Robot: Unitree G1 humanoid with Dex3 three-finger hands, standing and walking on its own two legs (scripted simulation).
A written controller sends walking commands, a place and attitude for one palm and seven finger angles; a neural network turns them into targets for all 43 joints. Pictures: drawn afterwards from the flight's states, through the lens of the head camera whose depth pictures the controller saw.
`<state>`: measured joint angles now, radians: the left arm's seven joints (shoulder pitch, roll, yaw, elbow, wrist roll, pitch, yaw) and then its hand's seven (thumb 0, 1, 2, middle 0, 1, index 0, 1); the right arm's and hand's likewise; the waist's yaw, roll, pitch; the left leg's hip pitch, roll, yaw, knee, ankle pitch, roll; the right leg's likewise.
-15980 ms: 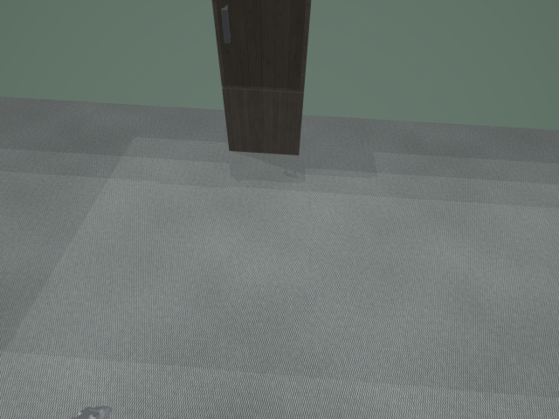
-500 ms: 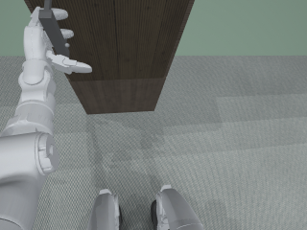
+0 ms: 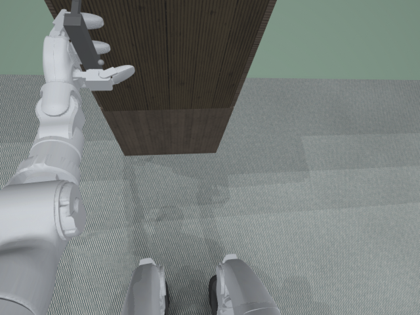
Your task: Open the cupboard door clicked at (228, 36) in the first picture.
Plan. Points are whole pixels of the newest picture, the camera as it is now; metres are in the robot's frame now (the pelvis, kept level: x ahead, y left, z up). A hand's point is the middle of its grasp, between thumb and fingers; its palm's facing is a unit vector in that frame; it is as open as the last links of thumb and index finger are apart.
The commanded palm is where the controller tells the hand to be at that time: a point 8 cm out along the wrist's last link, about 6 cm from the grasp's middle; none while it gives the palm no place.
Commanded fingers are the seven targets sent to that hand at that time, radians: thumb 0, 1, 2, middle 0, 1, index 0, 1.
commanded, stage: close the thumb around the handle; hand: left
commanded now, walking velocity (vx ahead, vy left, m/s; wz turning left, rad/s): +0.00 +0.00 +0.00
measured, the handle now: (87, 41) +0.60 +0.17 +0.05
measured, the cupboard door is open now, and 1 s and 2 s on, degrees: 1 18 49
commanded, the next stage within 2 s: pull the door open along its arc in 0.36 s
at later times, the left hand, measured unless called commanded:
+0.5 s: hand (100, 58) +0.56 +0.15 +0.05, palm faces +0.01 -1.00 -0.02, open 5.6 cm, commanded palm +0.54 +0.17 +0.05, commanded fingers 0.00 0.90 0.90 -0.40 -1.35 -0.40 -1.35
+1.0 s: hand (116, 108) +0.46 +0.12 +0.05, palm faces +0.11 -0.99 +0.07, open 6.1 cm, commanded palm +0.40 +0.15 +0.05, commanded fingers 0.00 0.90 0.90 -0.40 -1.35 -0.40 -1.35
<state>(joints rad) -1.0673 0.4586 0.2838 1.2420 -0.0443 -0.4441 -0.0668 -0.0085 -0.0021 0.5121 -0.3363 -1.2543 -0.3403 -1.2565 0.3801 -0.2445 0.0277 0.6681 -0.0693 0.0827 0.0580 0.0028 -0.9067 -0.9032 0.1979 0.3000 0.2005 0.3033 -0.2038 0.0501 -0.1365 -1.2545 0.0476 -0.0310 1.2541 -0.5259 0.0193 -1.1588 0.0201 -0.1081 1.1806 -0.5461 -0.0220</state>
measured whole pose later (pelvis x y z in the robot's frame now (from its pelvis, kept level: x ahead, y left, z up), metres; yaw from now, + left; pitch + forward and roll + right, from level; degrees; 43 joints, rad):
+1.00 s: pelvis +0.02 +0.00 +0.03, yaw -2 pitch +25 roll -2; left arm -0.49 0.15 0.20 0.68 -0.13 -0.42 0.08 0.02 0.67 0.71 -0.35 -1.35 -0.37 -1.35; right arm 0.35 -0.24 -0.01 0.57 -0.03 0.08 0.08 0.01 -0.91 -0.90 0.20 0.30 0.20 0.30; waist -0.11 0.04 -0.18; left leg -1.04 0.05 0.04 1.13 -0.53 0.03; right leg -0.99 0.03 -0.03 1.08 -0.53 -0.01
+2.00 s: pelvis -0.01 -0.07 +0.02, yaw +5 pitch +19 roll +3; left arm -0.14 -0.13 -0.18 0.45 0.09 -0.41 0.59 0.01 0.00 0.51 -0.33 -1.26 -0.34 -1.26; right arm 0.20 -0.20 -0.03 0.64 -0.09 -0.03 0.02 0.01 -0.91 -0.90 0.19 0.30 0.20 0.30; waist -0.03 0.04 -0.18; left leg -0.97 0.02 -0.03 1.10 -0.47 -0.05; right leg -0.94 0.00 -0.11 1.17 -0.57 -0.11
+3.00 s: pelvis -0.01 -0.02 +0.01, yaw +2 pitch +18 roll +1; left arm 0.02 -0.03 -0.29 0.27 0.05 -0.43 0.18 -0.01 -0.50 0.30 -0.15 -0.30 -0.15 -0.31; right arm 0.23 -0.21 -0.01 0.48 -0.02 0.05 0.05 0.01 -0.91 -0.90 0.20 0.30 0.20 0.30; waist -0.02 0.03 -0.16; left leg -0.99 0.01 0.02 1.20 -0.51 0.01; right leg -0.95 -0.01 -0.05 1.22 -0.58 -0.04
